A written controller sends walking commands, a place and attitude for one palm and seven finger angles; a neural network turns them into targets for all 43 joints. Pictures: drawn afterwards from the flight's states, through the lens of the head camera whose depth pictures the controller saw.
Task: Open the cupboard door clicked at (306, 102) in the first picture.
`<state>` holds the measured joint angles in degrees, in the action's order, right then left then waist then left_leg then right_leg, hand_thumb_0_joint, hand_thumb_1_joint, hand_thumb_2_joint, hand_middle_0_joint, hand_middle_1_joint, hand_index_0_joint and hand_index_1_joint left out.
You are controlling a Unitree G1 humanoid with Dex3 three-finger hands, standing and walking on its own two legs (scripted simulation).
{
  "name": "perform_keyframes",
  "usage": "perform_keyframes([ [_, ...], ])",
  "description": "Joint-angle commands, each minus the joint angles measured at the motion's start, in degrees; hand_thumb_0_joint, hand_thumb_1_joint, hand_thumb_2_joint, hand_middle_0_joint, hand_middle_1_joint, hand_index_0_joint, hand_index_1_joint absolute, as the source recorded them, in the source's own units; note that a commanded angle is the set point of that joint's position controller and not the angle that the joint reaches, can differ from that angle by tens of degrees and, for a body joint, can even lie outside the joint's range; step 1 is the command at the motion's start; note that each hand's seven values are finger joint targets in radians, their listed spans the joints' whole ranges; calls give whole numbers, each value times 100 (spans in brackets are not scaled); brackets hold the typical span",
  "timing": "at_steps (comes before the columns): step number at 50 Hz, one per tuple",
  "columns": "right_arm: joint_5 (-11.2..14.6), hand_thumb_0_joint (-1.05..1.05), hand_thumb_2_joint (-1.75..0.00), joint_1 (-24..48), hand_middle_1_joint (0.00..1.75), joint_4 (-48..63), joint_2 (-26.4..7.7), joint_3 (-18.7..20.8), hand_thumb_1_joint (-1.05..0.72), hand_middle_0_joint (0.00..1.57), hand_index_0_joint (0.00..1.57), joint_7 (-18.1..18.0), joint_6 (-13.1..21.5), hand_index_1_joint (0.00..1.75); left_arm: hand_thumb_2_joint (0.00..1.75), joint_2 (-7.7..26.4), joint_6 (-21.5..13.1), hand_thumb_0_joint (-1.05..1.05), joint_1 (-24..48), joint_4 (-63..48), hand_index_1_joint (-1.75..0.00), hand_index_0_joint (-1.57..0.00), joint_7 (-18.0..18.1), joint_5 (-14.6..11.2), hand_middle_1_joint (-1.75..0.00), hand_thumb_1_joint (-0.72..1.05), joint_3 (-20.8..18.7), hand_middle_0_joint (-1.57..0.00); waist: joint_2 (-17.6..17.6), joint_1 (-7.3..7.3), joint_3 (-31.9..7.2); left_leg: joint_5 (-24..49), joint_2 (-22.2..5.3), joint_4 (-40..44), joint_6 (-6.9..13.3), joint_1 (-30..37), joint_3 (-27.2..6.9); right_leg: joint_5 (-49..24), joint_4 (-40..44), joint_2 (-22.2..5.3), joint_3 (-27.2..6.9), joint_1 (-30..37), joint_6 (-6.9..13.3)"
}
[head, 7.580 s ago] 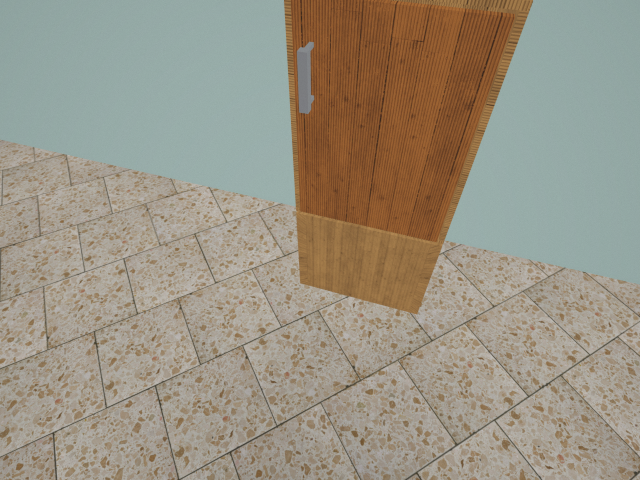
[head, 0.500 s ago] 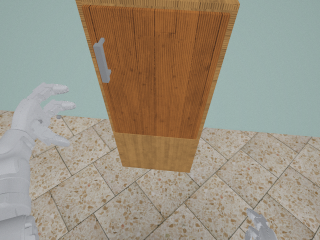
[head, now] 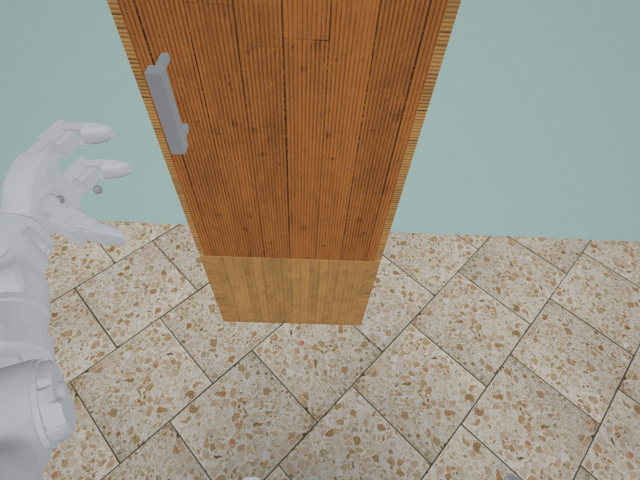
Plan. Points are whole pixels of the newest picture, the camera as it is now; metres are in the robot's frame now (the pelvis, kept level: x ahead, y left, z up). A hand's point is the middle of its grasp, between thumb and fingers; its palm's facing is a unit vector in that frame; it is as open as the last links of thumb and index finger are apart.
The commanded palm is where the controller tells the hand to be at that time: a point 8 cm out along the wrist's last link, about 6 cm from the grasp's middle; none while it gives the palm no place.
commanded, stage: move the hooked fingers beside the handle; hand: left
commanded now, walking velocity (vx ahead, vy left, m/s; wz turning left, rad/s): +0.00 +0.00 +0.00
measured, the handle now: (171, 105) +0.61 +0.22 +0.12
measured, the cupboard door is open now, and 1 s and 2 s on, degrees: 0 0 0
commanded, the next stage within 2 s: slide the fingers in behind the handle in 1.60 s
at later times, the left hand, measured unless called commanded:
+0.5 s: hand (117, 142) +0.50 +0.27 +0.13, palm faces -0.02 -1.00 +0.00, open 14.0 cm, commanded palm +0.50 +0.32 +0.12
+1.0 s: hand (129, 121) +0.56 +0.27 +0.12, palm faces -0.03 -1.00 +0.00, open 14.0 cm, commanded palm +0.54 +0.32 +0.12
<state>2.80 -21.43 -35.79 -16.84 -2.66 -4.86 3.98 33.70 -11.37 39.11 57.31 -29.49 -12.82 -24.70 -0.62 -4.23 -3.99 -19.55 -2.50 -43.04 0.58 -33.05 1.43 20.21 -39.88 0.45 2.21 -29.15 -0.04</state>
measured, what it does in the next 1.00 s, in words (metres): stands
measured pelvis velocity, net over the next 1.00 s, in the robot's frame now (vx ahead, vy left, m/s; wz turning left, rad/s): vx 0.02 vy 0.01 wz -0.05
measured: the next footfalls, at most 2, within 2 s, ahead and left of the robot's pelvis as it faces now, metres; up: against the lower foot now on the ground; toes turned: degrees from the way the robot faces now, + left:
none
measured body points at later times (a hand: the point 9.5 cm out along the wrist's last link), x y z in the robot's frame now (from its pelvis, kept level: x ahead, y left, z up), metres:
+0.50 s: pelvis +0.00 +0.00 -0.01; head +0.11 +0.02 +0.42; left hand +0.50 +0.32 +0.14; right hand -0.01 -0.28 -0.11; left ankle +0.02 +0.11 -0.71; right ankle -0.01 -0.12 -0.71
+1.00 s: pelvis +0.02 +0.01 -0.02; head +0.16 +0.03 +0.41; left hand +0.55 +0.32 +0.13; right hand -0.04 -0.25 -0.11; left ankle +0.02 +0.11 -0.71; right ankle -0.01 -0.12 -0.71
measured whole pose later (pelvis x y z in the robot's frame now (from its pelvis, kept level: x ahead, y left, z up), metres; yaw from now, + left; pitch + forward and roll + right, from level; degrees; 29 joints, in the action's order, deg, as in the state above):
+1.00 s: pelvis +0.02 +0.01 -0.02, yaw -3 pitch +22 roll -4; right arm 0.3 -27.2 -34.4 -16.4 -4.4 -3.7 -4.9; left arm 51.7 -11.6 64.7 77.7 -28.8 -2.4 -29.4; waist -1.5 -13.2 -4.4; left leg -23.1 -4.7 -50.5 1.1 -49.4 1.2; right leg 21.3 -43.6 2.5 1.9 -44.2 -0.7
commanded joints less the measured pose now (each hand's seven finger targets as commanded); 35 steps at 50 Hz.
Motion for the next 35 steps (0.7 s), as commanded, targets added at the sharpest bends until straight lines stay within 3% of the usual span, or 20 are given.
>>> perform_keyframes([
  [1, -6, 0, -90, -330, 30, 535, -1004, 388, -90, 20, 20, -72, 93, 30, 30, 1856, -476, 0, 2685, -854, -120, -30, 18, -82, -120, -50, -338, -30, -550, -22, -1842, 1752, 165, 383, 97, 1511, -317, -1701, 319, 194, -26, 76, 167],
  [2, 4, 0, -90, -328, 30, 515, -1002, 387, -90, 20, 20, -69, 69, 30, 30, 1781, -489, 0, 2913, -803, -120, -30, 10, -46, -120, -50, -209, -30, -543, -128, -1813, 1646, 153, 370, 102, 1510, -310, -1644, 330, 184, -36, -46, 134],
  [6, -21, 0, -90, -459, 30, 414, -1039, 380, -90, 20, 20, -92, -28, 30, 30, 1934, -552, 0, 3423, -418, -120, -30, 68, 76, -120, -50, -193, -30, -540, -262, -1770, 1478, 146, 281, 122, 1333, -333, -1459, 298, 186, -57, -248, 130],
  [8, -19, 0, -90, -535, 30, 365, -1080, 365, -90, 20, 20, -102, -69, 30, 30, 2230, -543, 0, 3630, -158, -120, -30, 88, 168, -120, -50, -297, -30, -499, -326, -1887, 1377, 133, 226, 132, 1221, -337, -1419, 271, 176, -91, -282, 96],
  [12, -55, 0, -90, -689, 30, 320, -1084, 367, -90, 20, 20, -79, -158, 30, 30, 2386, -639, 0, 3918, -2, -120, -30, 85, 260, -120, -50, -331, -30, -649, -383, -2277, 1685, 119, 78, 128, 1330, -354, -1643, 169, 199, -102, -292, 81],
  [14, -57, 0, -90, -764, 30, 303, -1116, 360, -90, 20, 20, -81, -222, 30, 30, 2690, -620, 0, 3964, 188, -120, -30, 68, 329, -120, -50, -486, -30, -664, -375, -2295, 1644, 123, 34, 142, 1151, -334, -1666, 148, 193, -126, -254, 69],
  [18, -52, 0, -90, -887, 30, 302, -1136, 336, -90, 20, 20, -90, -340, 30, 30, 2807, -534, 0, 4257, 507, -120, -30, 24, 456, -120, -50, -370, -30, -700, -532, -2131, 1558, 119, -48, 175, 883, -299, -1655, 147, 206, -158, -393, 37],
  [19, -68, 0, -90, -965, 30, 303, -1154, 349, -90, 20, 20, -94, -369, 30, 30, 3012, -541, 0, 4233, 490, -120, -30, 34, 489, -120, -50, -516, -30, -720, -468, -2264, 1642, 116, -73, 168, 911, -327, -1677, 113, 208, -142, -365, 48],
  [22, -100, 0, -90, -1092, 30, 290, -1145, 373, -90, 20, 20, -70, -449, 30, 30, 2952, -610, 0, 4415, 326, -120, -30, -1, 497, -120, -50, -467, -30, -959, -519, -2645, 2073, 79, -163, 139, 1288, -369, -1876, 52, 252, -102, -481, 58],
  [24, -104, 0, -90, -1140, 30, 262, -1154, 354, -90, 20, 20, -58, -507, 30, 30, 2917, -540, 0, 4404, 555, -120, -30, -27, 496, -120, -50, -430, -30, -900, -580, -2471, 1949, 77, -179, 154, 1144, -339, -1797, 96, 260, -100, -573, 43],
  [25, -101, 0, -90, -1179, 30, 244, -1177, 356, -90, 20, 20, -69, -532, 30, 30, 3080, -511, 0, 4527, 631, -120, -30, -19, 532, -120, -50, -496, -30, -819, -608, -2343, 1856, 66, -173, 159, 1034, -370, -1718, 104, 262, -90, -607, 38],
  [27, -118, 0, -90, -1245, 30, 262, -1180, 339, -90, 20, 20, -75, -574, 30, 30, 3083, -471, 0, 4575, 691, -120, -30, -1, 580, -120, -50, -463, -30, -904, -622, -2420, 1964, 66, -195, 163, 1055, -374, -1763, 86, 275, -85, -653, 43],
  [31, -148, 0, -90, -1388, 30, 238, -1193, 307, -90, 20, 20, -85, -639, 30, 30, 3453, -465, 0, 4910, 716, -120, -30, 96, 736, -120, -50, -579, -30, -1049, -703, -2466, 1991, 53, -280, 177, 973, -374, -1766, 71, 288, -104, -694, 39],
  [35, -184, 0, -90, -1516, 30, 203, -1200, 305, -90, 20, 20, -64, -690, 30, 30, 3416, -476, 0, 5122, 769, -120, -30, 118, 822, -120, -50, -477, -30, -1255, -808, -2600, 2214, 1, -364, 141, 1199, -433, -1772, 53, 304, -63, -944, 30],
])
